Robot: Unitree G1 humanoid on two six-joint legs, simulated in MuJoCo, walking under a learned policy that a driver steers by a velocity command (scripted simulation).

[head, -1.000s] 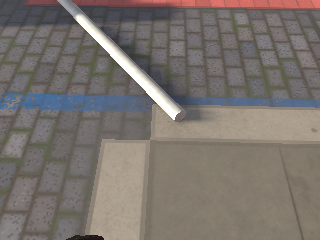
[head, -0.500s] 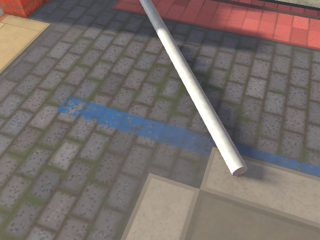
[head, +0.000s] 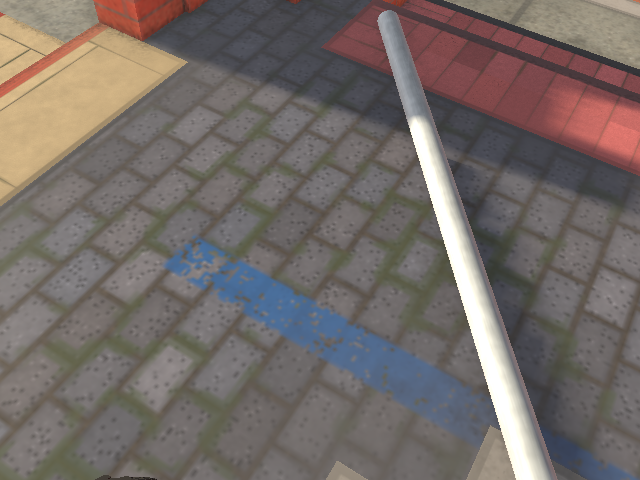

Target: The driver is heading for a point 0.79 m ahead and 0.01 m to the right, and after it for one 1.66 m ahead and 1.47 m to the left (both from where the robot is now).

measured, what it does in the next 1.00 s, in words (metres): walks ahead: right foot, then left foot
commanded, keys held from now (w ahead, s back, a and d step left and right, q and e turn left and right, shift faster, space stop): w+q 0.10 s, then w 0.78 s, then w+e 0.12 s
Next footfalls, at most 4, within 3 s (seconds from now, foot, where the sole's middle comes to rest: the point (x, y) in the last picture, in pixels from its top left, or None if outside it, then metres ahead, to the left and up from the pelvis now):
0.14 right None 0.28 -0.12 -0.78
0.64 left None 0.47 0.13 -0.78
1.16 right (293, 336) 0.78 -0.01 -0.78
1.68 left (208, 374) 0.70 0.19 -0.78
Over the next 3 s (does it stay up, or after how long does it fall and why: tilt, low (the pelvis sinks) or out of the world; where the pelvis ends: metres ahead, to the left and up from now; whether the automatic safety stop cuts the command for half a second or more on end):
stays up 0.72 0.20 0.00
